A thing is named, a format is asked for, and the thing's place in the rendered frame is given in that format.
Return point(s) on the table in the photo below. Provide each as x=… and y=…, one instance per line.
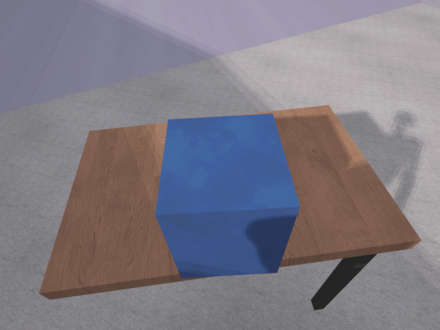
x=109, y=237

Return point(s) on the carton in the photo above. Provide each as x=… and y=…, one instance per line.
x=226, y=203

